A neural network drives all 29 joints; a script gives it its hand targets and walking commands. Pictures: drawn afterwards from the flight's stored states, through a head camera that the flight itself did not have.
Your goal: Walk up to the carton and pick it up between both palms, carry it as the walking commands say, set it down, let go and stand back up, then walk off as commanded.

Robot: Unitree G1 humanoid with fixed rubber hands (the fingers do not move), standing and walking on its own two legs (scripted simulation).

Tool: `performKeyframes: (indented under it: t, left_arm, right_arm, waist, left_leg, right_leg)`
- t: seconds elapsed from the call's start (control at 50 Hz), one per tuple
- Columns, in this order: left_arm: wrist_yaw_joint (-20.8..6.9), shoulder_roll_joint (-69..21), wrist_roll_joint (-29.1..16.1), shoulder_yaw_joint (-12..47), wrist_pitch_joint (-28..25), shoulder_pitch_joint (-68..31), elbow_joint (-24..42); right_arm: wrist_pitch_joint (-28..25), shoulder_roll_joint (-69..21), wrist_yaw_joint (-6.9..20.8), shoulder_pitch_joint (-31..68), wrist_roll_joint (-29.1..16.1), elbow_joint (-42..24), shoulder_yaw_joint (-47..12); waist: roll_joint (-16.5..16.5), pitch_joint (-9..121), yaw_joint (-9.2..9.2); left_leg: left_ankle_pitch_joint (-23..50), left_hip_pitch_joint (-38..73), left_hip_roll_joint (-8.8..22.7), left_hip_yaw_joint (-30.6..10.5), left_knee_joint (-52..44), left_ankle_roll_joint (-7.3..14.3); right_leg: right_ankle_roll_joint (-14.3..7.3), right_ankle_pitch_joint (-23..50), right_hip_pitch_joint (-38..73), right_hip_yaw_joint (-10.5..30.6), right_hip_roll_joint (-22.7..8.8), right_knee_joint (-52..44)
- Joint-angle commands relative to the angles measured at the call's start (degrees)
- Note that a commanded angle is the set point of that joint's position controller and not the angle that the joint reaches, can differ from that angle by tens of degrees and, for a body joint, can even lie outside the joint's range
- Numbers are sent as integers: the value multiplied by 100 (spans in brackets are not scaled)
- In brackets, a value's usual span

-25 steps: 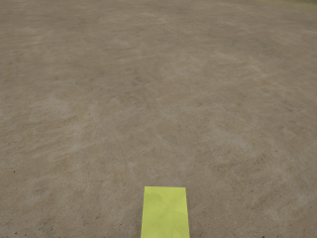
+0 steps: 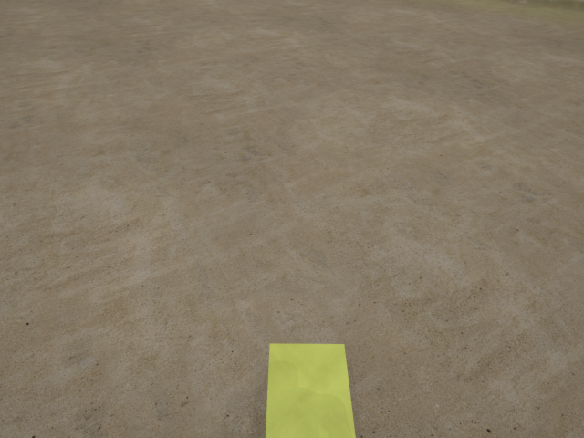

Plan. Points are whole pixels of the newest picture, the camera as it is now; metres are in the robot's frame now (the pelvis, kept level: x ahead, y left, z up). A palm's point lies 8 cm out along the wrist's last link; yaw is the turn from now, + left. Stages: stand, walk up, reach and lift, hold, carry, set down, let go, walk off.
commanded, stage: stand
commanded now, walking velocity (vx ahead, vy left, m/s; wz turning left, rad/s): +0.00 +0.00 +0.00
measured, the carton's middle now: (307, 399) +0.45 -0.05 -0.69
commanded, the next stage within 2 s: walk off in 1.02 s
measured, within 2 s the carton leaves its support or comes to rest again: neither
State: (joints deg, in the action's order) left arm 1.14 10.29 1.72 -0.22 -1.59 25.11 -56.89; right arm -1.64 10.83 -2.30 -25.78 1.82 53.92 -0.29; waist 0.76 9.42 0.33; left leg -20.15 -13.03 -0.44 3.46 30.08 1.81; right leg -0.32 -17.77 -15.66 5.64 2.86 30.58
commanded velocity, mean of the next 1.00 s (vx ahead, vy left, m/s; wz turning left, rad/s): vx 0.00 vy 0.00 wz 0.00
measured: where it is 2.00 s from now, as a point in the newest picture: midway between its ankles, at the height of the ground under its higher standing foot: outside the picture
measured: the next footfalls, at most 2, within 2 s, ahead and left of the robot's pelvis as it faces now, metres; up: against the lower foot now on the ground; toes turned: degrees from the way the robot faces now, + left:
none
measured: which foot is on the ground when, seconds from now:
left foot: down 0.00-1.00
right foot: down 0.00-1.00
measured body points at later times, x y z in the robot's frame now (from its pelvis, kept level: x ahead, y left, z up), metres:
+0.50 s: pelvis -0.03 +0.02 +0.00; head -0.07 +0.03 +0.45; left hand -0.07 +0.23 -0.16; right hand -0.09 -0.19 -0.15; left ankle -0.05 +0.09 -0.73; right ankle -0.02 -0.12 -0.73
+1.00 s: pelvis -0.03 +0.03 +0.00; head -0.05 +0.04 +0.45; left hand -0.09 +0.22 -0.16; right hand -0.08 -0.18 -0.16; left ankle -0.05 +0.09 -0.73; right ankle -0.02 -0.12 -0.73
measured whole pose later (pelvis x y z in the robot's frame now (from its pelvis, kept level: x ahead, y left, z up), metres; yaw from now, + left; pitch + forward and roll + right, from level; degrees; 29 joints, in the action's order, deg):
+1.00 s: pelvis -0.03 +0.03 +0.00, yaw -1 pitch +0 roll +0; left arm 2.7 5.5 0.7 1.5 0.0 23.9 -67.1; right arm -1.0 6.7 -2.4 -23.5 1.3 63.8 -1.0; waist 0.9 3.4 0.8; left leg -16.0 -10.3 -3.2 5.6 25.9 4.7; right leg 2.6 -14.0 -13.7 8.0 0.1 27.6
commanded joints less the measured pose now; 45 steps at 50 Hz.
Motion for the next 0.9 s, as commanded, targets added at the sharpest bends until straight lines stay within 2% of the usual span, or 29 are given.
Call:
performKeyframes:
  t: [0.0,0.04,0.06,0.08,0.1,0.12,0.2,0.22,0.26,0.28,0.3,0.32,0.4,0.44,0.46,0.48,0.5,0.54,0.58,0.62,0.64,0.66,0.72,0.74,0.78,0.8,0.82,0.84,0.88]
  left_arm:
    - [21,542,-51,-117,-100,178,168]
    - [55,428,-14,-79,-82,307,21]
    - [55,431,-4,-87,-70,271,13]
    - [61,451,-8,-97,-69,127,20]
    - [63,426,-29,-96,-15,191,1]
    - [37,390,-9,-65,-3,129,-60]
    - [52,283,-47,-14,-48,241,-215]
    - [56,369,-56,-23,-23,371,-288]
    - [80,127,-38,40,16,415,-383]
    - [57,221,-58,37,63,401,-413]
    - [68,315,-51,-9,69,341,-352]
    - [97,153,-54,53,84,392,-495]
    - [80,140,-63,36,83,332,-484]
    - [107,76,-76,53,97,269,-508]
    - [127,256,-67,27,111,158,-531]
    - [127,141,-81,36,66,244,-511]
    - [126,102,-83,39,78,334,-618]
    - [128,133,-120,14,100,453,-670]
    - [113,-82,-104,88,110,397,-673]
    - [115,-72,-93,76,118,468,-774]
    - [148,20,-82,68,143,424,-781]
    - [128,-97,-96,92,139,412,-824]
    - [154,-60,-70,108,138,424,-849]
    - [167,-130,-37,137,145,365,-865]
    - [125,45,-111,81,121,363,-826]
    - [144,41,-98,82,111,453,-925]
    - [144,86,-83,79,103,345,-845]
    - [143,-147,-77,105,124,404,-958]
    - [162,-140,-94,147,139,442,-1000]
  right_arm:
    - [-113,656,-49,-212,-25,-121,169]
    - [-115,659,-71,-191,-15,-36,185]
    - [-115,582,-58,-294,-67,21,145]
    - [-82,441,-76,-376,-24,109,90]
    - [-64,350,-27,-218,-23,115,54]
    - [-48,398,-27,-209,-2,128,45]
    - [-56,514,-47,-521,-5,360,59]
    - [-59,451,-40,-412,3,337,51]
    - [-24,295,-46,-514,-42,461,1]
    - [-3,324,-47,-434,-48,538,-7]
    - [4,480,-55,-298,3,484,43]
    - [4,339,-19,-444,-11,514,11]
    - [24,192,-47,-547,-29,744,-37]
    - [-10,344,-42,-410,-22,671,10]
    - [-11,387,-39,-495,30,740,41]
    - [-15,429,-26,-285,-11,668,52]
    - [3,344,-26,-436,-16,708,32]
    - [-12,99,-36,-504,-28,786,-23]
    - [-14,211,-31,-504,-37,826,27]
    - [22,151,-44,-387,-33,866,-9]
    - [37,125,-28,-432,-11,830,-4]
    - [17,148,-41,-324,-63,806,-13]
    - [53,147,-12,-334,3,882,14]
    - [89,263,-54,-516,-56,913,44]
    - [61,131,-45,-310,-64,894,7]
    - [24,264,-24,-273,-56,867,34]
    - [31,177,-39,-272,-3,861,9]
    - [7,95,-3,-252,-21,864,-3]
    - [15,144,-37,-320,-43,893,21]
  waist:
    - [56,-890,-38]
    - [-8,-928,-77]
    - [-30,-1056,-1]
    - [-127,-1271,19]
    - [-424,-1337,1]
    - [-216,-1357,35]
    - [19,-1159,71]
    - [109,-1212,-43]
    - [-62,-1396,8]
    - [-218,-1420,-87]
    - [-222,-1475,-22]
    - [139,-1442,69]
    - [-126,-1505,21]
    - [-112,-1547,27]
    - [99,-1695,69]
    - [-103,-1447,-48]
    - [-127,-1329,40]
    - [-254,-1520,-42]
    - [76,-1512,-11]
    - [-20,-1474,-46]
    - [-99,-1494,48]
    - [-295,-1546,8]
    - [-47,-1706,-1]
    - [115,-1574,118]
    - [-125,-1704,-78]
    - [-35,-1466,25]
    - [-173,-1490,-27]
    - [-287,-1479,36]
    - [178,-1468,64]
  left_leg:
    - [858,-117,606,-776,-608,79]
    - [1095,107,619,-758,-620,98]
    - [1047,-35,602,-710,-657,99]
    - [786,-117,590,-706,-650,67]
    - [544,-155,601,-693,-708,98]
    - [662,-44,626,-750,-739,132]
    - [833,49,600,-724,-747,115]
    - [918,-11,649,-797,-761,166]
    - [656,-88,602,-728,-795,143]
    - [518,-104,554,-776,-874,169]
    - [289,-92,616,-791,-944,187]
    - [340,-113,643,-848,-919,199]
    - [133,-156,589,-800,-1008,183]
    - [-101,-207,577,-796,-1084,223]
    - [22,-171,585,-832,-1119,177]
    - [5,-202,668,-961,-1174,214]
    - [-122,-158,666,-908,-1220,187]
    - [-22,-262,647,-946,-1253,216]
    - [-91,-254,666,-955,-1244,246]
    - [24,-68,690,-923,-1246,204]
    - [114,-8,657,-840,-1254,211]
    - [159,-118,661,-905,-1293,225]
    - [-159,-210,644,-854,-1308,257]
    - [-363,-299,641,-888,-1348,241]
    - [-228,-278,610,-859,-1350,275]
    - [-19,0,640,-886,-1319,275]
    - [-16,-66,720,-952,-1434,279]
    - [3,-90,672,-922,-1325,261]
    - [263,48,683,-875,-1300,286]
  right_leg:
    - [-177,1160,-359,544,-541,-452]
    - [-202,1108,-465,573,-502,-519]
    - [-189,1089,-419,632,-546,-571]
    - [-205,1031,-584,618,-563,-578]
    - [-208,878,-674,658,-536,-635]
    - [-223,909,-767,644,-526,-640]
    - [-134,971,-479,522,-512,-543]
    - [-143,1011,-485,483,-523,-566]
    - [-159,1012,-463,583,-588,-689]
    - [-201,812,-484,568,-568,-636]
    - [-169,759,-601,548,-513,-680]
    - [-151,795,-516,558,-472,-633]
    - [-168,753,-476,515,-518,-669]
    - [-133,668,-568,513,-486,-669]
    - [-130,638,-674,487,-492,-680]
    - [-131,835,-424,475,-474,-671]
    - [-82,790,-376,405,-475,-639]
    - [-89,846,-415,420,-491,-566]
    - [-95,769,-380,419,-508,-653]
    - [-61,815,-482,383,-480,-603]
    - [-81,889,-507,394,-490,-594]
    - [-96,855,-517,401,-489,-533]
    - [-83,761,-491,453,-505,-651]
    - [-27,662,-336,430,-457,-621]
    - [-83,787,-484,441,-498,-642]
    - [-84,808,-485,399,-454,-584]
    - [-42,874,-493,346,-519,-545]
    - [-43,921,-361,429,-474,-557]
    - [8,1034,-403,330,-484,-567]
